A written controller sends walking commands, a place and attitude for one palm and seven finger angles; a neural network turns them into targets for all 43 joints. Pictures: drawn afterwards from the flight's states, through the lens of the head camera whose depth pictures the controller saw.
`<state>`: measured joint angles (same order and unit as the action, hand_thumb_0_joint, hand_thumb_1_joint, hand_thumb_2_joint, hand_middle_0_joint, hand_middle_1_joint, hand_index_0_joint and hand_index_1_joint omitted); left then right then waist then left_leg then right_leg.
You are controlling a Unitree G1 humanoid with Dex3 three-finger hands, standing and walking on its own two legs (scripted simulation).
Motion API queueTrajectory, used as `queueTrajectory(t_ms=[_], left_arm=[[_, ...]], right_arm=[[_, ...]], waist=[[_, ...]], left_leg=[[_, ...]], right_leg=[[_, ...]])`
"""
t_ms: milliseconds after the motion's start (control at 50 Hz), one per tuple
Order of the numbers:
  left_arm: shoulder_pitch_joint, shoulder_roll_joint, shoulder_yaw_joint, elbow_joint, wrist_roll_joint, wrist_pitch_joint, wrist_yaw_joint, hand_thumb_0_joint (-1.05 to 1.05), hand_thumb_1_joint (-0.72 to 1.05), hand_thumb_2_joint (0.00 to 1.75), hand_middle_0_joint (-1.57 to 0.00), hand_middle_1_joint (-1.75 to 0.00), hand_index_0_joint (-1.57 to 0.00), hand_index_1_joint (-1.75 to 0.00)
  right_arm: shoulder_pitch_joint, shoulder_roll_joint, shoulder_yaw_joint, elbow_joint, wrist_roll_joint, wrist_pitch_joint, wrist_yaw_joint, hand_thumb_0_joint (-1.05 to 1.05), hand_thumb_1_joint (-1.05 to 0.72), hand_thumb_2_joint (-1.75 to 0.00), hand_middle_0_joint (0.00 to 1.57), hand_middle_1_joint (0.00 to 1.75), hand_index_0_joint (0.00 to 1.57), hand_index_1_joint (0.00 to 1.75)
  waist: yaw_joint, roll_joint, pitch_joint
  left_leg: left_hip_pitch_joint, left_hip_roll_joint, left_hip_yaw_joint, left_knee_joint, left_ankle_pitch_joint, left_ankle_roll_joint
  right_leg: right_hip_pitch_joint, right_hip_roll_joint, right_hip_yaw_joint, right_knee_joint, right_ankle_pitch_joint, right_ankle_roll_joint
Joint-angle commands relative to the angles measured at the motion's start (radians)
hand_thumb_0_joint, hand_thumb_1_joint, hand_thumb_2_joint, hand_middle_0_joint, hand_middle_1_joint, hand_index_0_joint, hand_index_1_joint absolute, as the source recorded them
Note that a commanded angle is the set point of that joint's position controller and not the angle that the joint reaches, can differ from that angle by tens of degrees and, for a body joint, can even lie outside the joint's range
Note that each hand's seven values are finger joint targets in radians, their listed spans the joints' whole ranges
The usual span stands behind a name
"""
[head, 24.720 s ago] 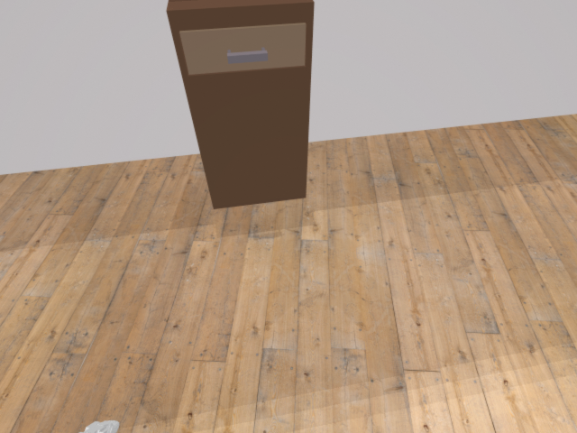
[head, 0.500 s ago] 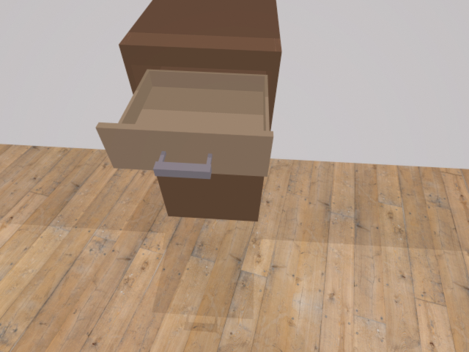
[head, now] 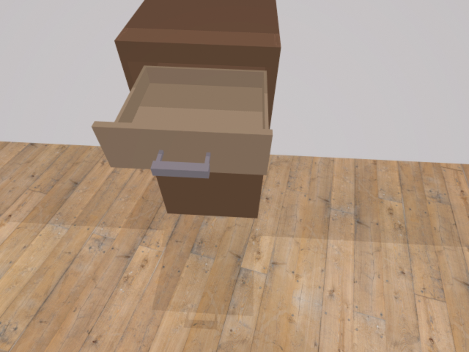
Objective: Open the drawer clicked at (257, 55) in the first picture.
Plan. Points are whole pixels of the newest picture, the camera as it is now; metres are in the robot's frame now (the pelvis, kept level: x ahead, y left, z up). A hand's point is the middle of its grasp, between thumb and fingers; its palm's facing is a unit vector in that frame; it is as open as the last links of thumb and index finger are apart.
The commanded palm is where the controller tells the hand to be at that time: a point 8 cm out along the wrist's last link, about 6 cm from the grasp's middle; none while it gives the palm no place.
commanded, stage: look to check the result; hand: left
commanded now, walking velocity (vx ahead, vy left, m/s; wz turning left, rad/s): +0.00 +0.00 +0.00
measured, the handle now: (182, 162) +0.52 +0.16 -0.02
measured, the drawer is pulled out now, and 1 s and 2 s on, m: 0.29 0.29 0.29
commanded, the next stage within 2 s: stand and wait in 0.30 s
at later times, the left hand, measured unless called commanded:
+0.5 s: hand out of the picture +0.00 +0.15 -0.18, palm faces +0.06 -0.98 -0.17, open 7.4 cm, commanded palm none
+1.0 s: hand out of the picture +0.01 +0.15 -0.17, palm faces +0.06 -0.98 -0.18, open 7.4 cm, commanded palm none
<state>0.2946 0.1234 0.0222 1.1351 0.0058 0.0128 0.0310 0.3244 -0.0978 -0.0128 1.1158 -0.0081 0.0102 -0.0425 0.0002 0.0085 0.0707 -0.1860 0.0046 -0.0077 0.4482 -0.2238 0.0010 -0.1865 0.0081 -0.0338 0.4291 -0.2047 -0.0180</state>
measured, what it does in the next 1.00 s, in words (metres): stands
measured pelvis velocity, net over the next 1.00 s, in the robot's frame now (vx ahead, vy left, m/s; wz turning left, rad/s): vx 0.02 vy -0.02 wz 0.00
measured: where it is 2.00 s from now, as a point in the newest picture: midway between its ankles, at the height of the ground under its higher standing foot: outside the picture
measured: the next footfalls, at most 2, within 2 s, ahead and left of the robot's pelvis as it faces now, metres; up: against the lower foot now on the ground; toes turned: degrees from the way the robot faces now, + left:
none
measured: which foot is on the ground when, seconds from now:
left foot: down 0.00-1.00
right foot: down 0.00-1.00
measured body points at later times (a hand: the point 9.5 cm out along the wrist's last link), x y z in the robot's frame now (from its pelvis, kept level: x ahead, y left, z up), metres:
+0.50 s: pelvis +0.01 -0.01 +0.00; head +0.03 -0.01 +0.45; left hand +0.00 +0.21 -0.16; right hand -0.01 -0.21 -0.16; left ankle +0.01 +0.12 -0.74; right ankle +0.02 -0.11 -0.74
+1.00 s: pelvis +0.02 -0.02 +0.00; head +0.03 -0.02 +0.45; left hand +0.01 +0.20 -0.16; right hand -0.01 -0.22 -0.16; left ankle +0.01 +0.12 -0.74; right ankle +0.02 -0.11 -0.74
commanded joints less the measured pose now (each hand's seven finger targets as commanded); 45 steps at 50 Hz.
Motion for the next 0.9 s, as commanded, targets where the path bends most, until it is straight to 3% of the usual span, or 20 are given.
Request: queueTrajectory(t_ms=[0, 60, 520, 640, 880], left_arm=[[0.075, 0.089, 0.019, -0.023, 0.004, -0.015, 0.006, 0.00, 0.90, 0.90, -0.20, -0.30, -0.20, -0.30], [0.082, 0.089, 0.019, -0.019, 0.005, -0.017, 0.007, 0.00, 0.90, 0.90, -0.20, -0.30, -0.20, -0.30], [0.056, 0.097, 0.022, -0.020, 0.002, -0.021, 0.008, 0.00, 0.90, 0.90, -0.20, -0.30, -0.20, -0.30], [0.051, 0.098, 0.022, -0.018, 0.003, -0.021, 0.008, 0.00, 0.90, 0.90, -0.20, -0.30, -0.20, -0.30], [0.052, 0.103, 0.022, -0.021, 0.002, -0.023, 0.009, 0.00, 0.90, 0.90, -0.20, -0.30, -0.20, -0.30]], right_arm=[[0.088, -0.073, -0.014, -0.012, -0.003, -0.013, -0.009, 0.00, -0.90, -0.90, 0.20, 0.30, 0.20, 0.30], [0.079, -0.076, -0.017, -0.016, 0.000, -0.012, -0.009, 0.00, -0.90, -0.90, 0.20, 0.30, 0.20, 0.30], [0.063, -0.078, -0.016, -0.001, -0.002, -0.015, -0.010, 0.00, -0.90, -0.90, 0.20, 0.30, 0.20, 0.30], [0.063, -0.078, -0.016, 0.001, -0.003, -0.013, -0.010, 0.00, -0.90, -0.90, 0.20, 0.30, 0.20, 0.30], [0.063, -0.080, -0.017, 0.006, -0.003, -0.012, -0.010, 0.00, -0.90, -0.90, 0.20, 0.30, 0.20, 0.30]], waist=[[-0.002, 0.013, 0.032], [0.000, -0.007, 0.037], [-0.001, 0.006, 0.022], [-0.002, -0.003, 0.048], [-0.002, -0.005, 0.031]], left_leg=[[-0.029, 0.077, -0.066, -0.096, 0.034, 0.036], [-0.015, 0.076, -0.061, -0.093, 0.038, 0.034], [0.007, 0.080, -0.045, -0.090, 0.105, 0.025], [-0.002, 0.078, -0.044, -0.096, 0.086, 0.021], [0.012, 0.079, -0.039, -0.088, 0.098, 0.020]], right_leg=[[-0.028, -0.080, 0.073, -0.098, -0.014, -0.032], [-0.040, -0.078, 0.077, -0.104, -0.019, -0.031], [-0.001, -0.088, 0.077, -0.106, 0.063, -0.033], [-0.015, -0.085, 0.080, -0.115, 0.038, -0.033], [0.002, -0.088, 0.077, -0.124, 0.051, -0.035]])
